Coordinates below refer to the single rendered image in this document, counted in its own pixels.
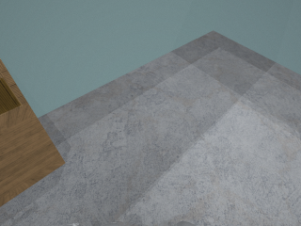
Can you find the cabinet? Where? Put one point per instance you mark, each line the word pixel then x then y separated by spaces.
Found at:
pixel 27 154

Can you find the drawer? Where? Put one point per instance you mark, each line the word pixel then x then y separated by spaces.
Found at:
pixel 8 100

